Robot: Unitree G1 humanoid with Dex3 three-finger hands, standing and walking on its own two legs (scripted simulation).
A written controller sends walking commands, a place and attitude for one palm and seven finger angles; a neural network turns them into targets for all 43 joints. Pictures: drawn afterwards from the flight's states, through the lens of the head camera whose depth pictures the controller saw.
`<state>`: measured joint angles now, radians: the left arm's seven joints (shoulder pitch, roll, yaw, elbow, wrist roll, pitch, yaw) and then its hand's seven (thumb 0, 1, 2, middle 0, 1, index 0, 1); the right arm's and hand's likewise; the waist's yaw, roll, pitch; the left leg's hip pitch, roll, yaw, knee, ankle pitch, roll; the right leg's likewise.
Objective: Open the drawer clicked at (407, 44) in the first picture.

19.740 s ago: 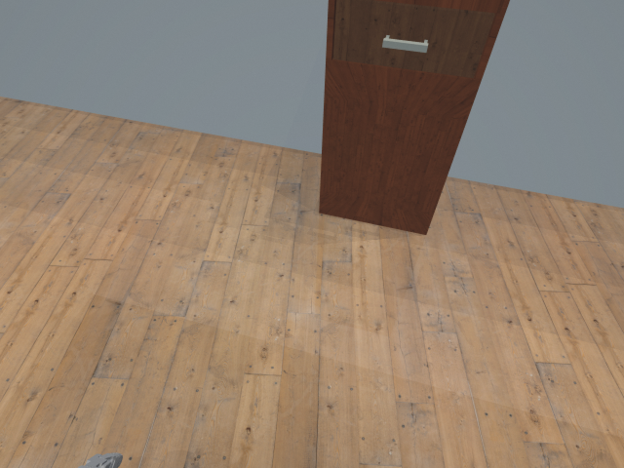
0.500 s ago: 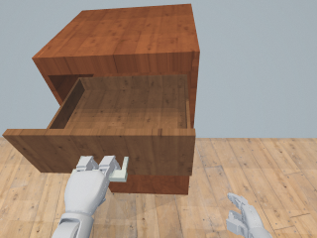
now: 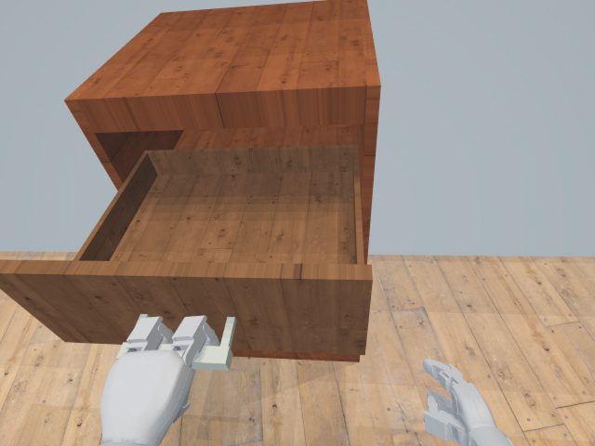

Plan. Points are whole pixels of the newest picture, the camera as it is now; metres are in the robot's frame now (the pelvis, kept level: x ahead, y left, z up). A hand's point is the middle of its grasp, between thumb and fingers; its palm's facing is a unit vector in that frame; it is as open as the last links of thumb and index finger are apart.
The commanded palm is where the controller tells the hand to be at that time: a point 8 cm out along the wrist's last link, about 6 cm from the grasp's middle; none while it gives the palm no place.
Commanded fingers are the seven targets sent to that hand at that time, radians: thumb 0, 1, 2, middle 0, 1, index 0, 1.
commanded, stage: pull the drawer open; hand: left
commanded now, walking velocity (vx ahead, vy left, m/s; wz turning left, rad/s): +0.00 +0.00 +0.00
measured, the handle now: (180, 340) +0.22 +0.18 +0.08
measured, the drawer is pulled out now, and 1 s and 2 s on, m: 0.29 0.30 0.30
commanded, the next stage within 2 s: open the thumb to release the handle in 0.20 s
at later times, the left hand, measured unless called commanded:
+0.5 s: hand (168, 388) +0.17 +0.18 +0.06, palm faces +0.10 -0.17 -0.98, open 6.3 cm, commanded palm +0.13 +0.18 +0.11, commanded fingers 0.00 0.13 0.57 -0.34 -1.27 -0.34 -1.27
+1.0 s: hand (169, 390) +0.17 +0.18 +0.05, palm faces +0.10 -0.17 -0.98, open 13.7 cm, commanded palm +0.14 +0.17 +0.10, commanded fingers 0.00 -0.50 0.30 -0.30 -1.20 -0.30 -1.20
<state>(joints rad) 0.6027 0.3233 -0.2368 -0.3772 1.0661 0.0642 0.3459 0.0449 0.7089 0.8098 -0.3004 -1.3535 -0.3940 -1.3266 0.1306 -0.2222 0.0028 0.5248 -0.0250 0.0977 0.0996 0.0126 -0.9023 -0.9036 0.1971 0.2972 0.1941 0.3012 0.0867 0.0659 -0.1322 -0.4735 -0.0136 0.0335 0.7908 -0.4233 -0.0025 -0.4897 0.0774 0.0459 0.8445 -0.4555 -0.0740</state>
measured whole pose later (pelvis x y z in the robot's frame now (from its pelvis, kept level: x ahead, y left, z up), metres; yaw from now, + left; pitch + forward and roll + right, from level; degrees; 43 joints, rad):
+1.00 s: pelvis -0.01 +0.01 +0.00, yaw +1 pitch +5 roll +1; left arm 0.51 0.31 -0.24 -0.32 1.08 0.08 0.34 0.00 -0.46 0.32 -0.32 -1.22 -0.32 -1.21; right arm 0.12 -0.22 0.00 0.55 -0.03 0.09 0.07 0.01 -0.90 -0.90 0.20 0.30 0.19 0.30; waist 0.10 0.06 -0.11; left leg -0.47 -0.02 0.02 0.78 -0.40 0.00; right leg -0.47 0.07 0.03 0.82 -0.43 -0.07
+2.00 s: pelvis -0.02 +0.02 +0.03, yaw +1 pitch -2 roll +0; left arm 0.37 0.42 -0.25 -0.53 0.95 0.21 0.09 -0.01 -0.50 0.30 -0.41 -1.25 -0.38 -1.23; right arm 0.05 -0.23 0.04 0.57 0.01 0.16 0.06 0.01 -0.90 -0.90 0.20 0.30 0.19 0.30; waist 0.13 0.12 -0.05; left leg -0.22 -0.02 0.01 0.56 -0.30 0.02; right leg -0.21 0.07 0.04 0.57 -0.32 -0.05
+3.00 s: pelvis -0.02 +0.02 +0.03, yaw +2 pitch -3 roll +0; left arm 0.29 0.53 -0.06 -0.65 0.80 0.28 -0.06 -0.01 -0.50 0.30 -0.32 -1.20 -0.32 -1.20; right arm 0.05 -0.27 0.06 0.55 0.05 0.19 0.06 0.01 -0.90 -0.90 0.20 0.30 0.19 0.30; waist 0.11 0.13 -0.03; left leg -0.18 -0.03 0.00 0.50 -0.26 0.02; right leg -0.17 0.06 0.03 0.51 -0.29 -0.05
